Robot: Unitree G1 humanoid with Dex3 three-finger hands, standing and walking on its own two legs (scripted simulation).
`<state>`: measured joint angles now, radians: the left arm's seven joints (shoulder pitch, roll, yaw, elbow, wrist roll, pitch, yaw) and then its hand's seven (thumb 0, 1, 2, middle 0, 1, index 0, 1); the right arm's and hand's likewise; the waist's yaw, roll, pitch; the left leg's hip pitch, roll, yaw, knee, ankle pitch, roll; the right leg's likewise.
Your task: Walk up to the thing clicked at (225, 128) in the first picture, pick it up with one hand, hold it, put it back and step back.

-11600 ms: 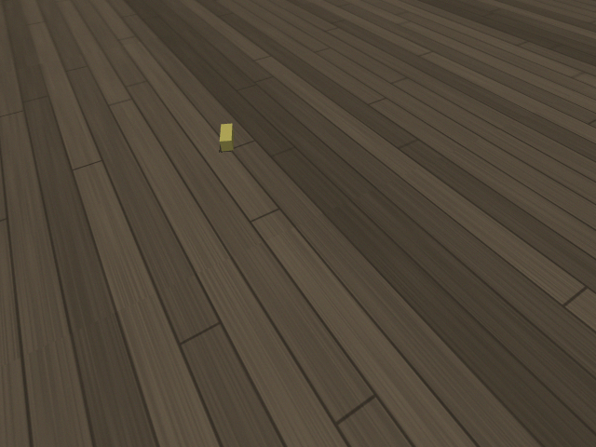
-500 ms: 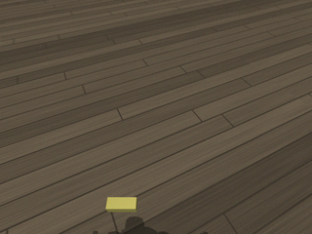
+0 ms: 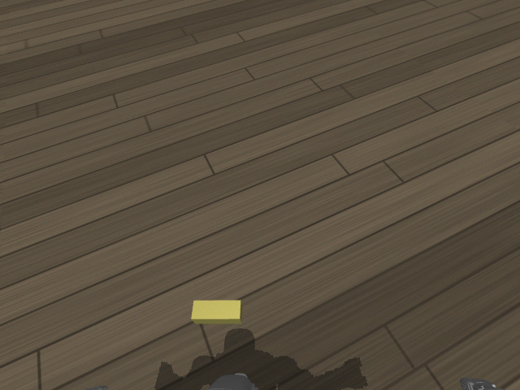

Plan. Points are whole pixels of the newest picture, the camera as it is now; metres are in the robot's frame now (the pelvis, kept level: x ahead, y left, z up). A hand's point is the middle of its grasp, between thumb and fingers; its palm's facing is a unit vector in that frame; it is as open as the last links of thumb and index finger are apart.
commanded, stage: walk up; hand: left
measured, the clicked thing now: (217, 312) +0.44 +0.24 -0.74
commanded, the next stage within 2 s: stand in 1.84 s
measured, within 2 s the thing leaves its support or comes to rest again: neither
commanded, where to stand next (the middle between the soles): +0.05 +0.00 m, yaw +0 degrees
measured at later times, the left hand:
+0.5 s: hand out of the picture +0.11 +0.28 -0.18, palm faces -0.08 -0.94 -0.32, open 7.4 cm
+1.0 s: hand out of the picture +0.08 +0.34 -0.17, palm faces +0.05 -0.88 -0.47, open 7.4 cm
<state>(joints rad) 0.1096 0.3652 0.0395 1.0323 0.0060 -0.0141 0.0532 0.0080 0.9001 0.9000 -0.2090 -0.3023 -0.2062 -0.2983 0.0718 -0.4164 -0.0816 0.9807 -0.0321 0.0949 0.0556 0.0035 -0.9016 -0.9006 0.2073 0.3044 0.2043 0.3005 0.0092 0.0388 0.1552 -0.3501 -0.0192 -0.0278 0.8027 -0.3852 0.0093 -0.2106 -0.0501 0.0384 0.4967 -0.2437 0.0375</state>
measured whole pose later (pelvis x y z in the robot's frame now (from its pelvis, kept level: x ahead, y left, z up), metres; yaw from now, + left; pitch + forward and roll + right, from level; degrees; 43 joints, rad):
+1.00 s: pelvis -0.03 +0.03 -0.04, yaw +1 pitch -4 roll +0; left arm 0.12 0.44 0.08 0.87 0.02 0.04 0.04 0.01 0.90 0.90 -0.21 -0.30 -0.20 -0.30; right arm 0.22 -0.39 -0.06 0.87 -0.03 -0.01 0.01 0.00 -0.90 -0.90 0.21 0.30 0.21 0.30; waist 0.01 -0.01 0.16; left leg -0.37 -0.01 0.00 0.86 -0.43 0.01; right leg -0.50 -0.03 0.15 1.00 -0.52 -0.03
